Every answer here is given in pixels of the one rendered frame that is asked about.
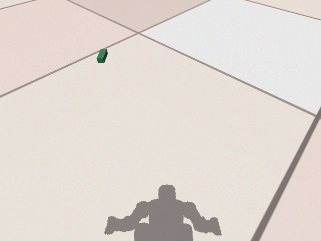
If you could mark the carton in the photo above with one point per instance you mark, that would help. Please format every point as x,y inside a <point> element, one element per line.
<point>102,56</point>

